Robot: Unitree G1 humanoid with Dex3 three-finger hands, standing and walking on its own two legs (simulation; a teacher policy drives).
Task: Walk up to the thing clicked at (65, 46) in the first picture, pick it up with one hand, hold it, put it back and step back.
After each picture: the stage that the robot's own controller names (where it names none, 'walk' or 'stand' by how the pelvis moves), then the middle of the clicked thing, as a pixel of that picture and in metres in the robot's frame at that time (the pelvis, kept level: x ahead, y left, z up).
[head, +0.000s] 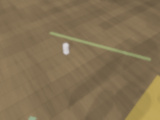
stand; (66, 48) +1.26 +0.22 -0.72
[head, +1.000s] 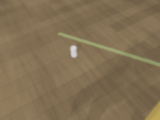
walk; (73, 51) +1.15 +0.21 -0.71
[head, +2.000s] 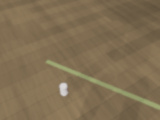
walk; (63, 89) +0.72 +0.20 -0.69
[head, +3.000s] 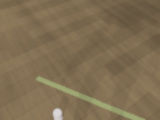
stand; (57, 115) +0.45 +0.19 -0.70
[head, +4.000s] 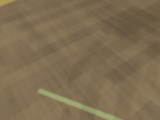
stand; out of the picture +0.42 +0.19 -0.72
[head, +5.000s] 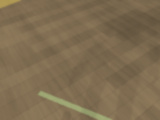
stand; out of the picture +0.40 +0.19 -0.73
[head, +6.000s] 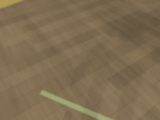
stand; out of the picture +0.40 +0.18 -0.73
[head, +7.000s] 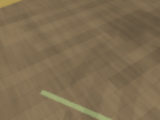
stand; out of the picture +0.40 +0.18 -0.73
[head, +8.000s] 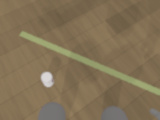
go down; (47, 79) +0.46 +0.21 -0.50
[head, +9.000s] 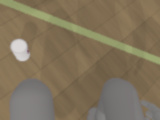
go down; (21, 50) +0.48 +0.26 -0.30
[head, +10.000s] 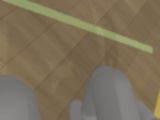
close in; out of the picture +0.46 +0.30 -0.24
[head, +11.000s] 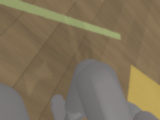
close; out of the picture +0.44 +0.32 -0.22
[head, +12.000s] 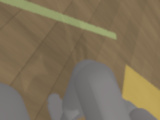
lift; out of the picture +0.43 +0.31 -0.23
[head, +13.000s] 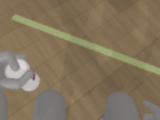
lift; (24, 76) +0.34 +0.22 -0.07
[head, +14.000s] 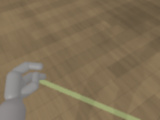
hold; out of the picture +0.22 +0.17 -0.67
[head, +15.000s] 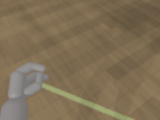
hold; out of the picture +0.23 +0.21 -0.71
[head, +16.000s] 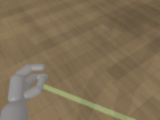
crouch; out of the picture +0.23 +0.22 -0.71
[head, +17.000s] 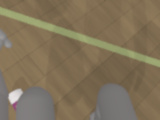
crouch; (19, 102) +0.28 +0.26 -0.38
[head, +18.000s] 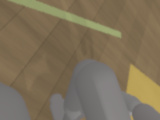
lower; out of the picture +0.23 +0.30 -0.25
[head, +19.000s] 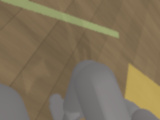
lower; out of the picture +0.23 +0.30 -0.25
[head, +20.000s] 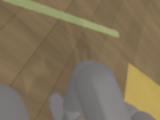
lower; out of the picture +0.22 +0.31 -0.25
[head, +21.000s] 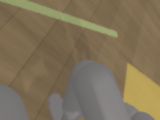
lower; out of the picture +0.22 +0.31 -0.25
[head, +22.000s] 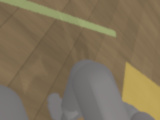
loosen; out of the picture +0.22 +0.31 -0.25
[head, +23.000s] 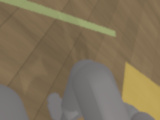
withdraw; out of the picture +0.21 +0.32 -0.25
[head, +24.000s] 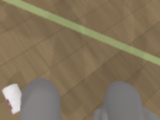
walk; (15, 98) +0.26 +0.29 -0.34
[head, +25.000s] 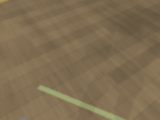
stand; out of the picture +0.20 +0.26 -0.68
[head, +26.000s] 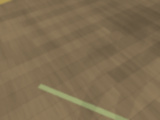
stand; out of the picture +0.21 +0.28 -0.69
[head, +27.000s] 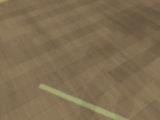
stand; out of the picture +0.20 +0.28 -0.69
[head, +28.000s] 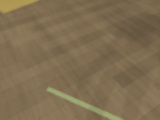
stand; out of the picture +0.23 +0.27 -0.75
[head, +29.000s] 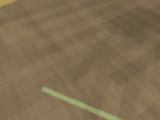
stand; out of the picture +0.18 +0.28 -0.75
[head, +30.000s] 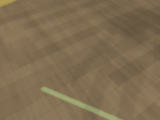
walk; out of the picture +0.19 +0.29 -0.75
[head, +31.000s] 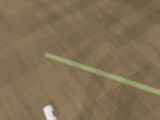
walk; (49, 114) +0.40 +0.31 -0.72
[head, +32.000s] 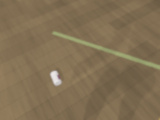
walk; (55, 78) +0.73 +0.30 -0.72
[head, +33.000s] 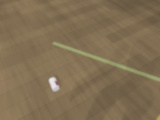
stand; (54, 84) +0.80 +0.30 -0.74
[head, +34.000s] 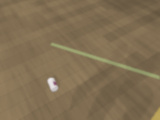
stand; (52, 84) +0.82 +0.32 -0.75
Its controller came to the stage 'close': yes
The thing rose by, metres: 0.42
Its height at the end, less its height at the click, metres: -0.02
